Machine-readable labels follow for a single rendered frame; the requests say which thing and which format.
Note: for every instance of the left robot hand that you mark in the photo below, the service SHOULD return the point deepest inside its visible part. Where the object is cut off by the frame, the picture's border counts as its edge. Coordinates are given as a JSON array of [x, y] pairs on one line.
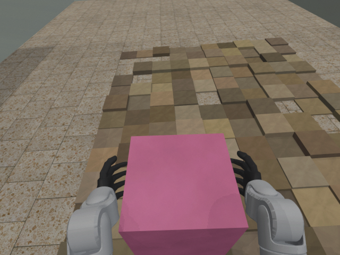
[[107, 178]]

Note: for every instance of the right robot hand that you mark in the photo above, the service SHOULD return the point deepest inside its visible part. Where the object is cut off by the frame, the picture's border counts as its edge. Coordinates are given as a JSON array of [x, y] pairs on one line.
[[249, 173]]

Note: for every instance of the right robot forearm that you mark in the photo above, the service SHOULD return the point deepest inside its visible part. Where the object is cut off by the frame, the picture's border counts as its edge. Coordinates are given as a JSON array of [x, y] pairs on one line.
[[279, 221]]

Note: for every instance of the left robot forearm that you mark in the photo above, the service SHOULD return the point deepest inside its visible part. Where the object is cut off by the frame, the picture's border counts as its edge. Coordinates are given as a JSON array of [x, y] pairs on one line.
[[89, 229]]

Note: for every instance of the carton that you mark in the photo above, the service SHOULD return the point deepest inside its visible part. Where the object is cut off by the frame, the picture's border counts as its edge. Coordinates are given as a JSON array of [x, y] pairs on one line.
[[181, 196]]

